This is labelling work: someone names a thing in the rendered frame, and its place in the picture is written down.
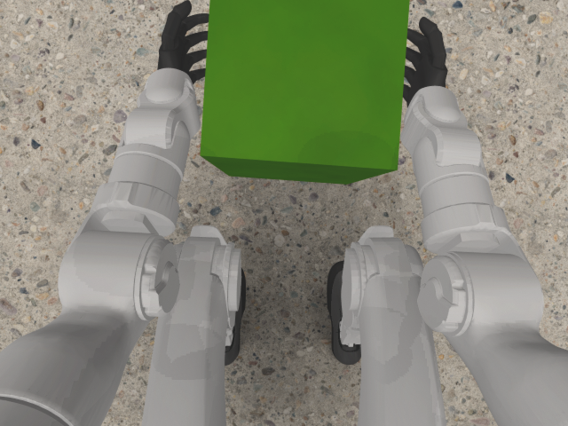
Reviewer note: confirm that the right robot hand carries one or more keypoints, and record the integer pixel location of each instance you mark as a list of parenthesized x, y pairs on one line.
[(429, 63)]

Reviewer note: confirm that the left robot hand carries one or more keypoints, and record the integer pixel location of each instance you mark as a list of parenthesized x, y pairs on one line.
[(173, 52)]

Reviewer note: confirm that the robot left upper arm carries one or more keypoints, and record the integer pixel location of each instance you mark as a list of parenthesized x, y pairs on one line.
[(68, 372)]

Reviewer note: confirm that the robot right upper arm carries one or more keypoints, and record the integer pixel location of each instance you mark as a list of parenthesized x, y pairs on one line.
[(489, 306)]

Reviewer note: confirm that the left robot forearm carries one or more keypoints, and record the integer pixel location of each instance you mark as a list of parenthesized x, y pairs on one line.
[(141, 193)]

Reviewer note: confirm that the carton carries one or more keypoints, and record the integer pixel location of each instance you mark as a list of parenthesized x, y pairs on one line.
[(304, 90)]

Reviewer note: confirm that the left robot thigh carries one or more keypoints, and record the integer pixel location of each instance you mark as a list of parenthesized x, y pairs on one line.
[(186, 384)]

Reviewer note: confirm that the right robot forearm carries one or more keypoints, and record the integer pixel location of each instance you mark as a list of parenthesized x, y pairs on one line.
[(457, 203)]

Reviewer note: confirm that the robot right shin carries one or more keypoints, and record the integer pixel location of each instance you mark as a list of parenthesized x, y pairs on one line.
[(350, 323)]

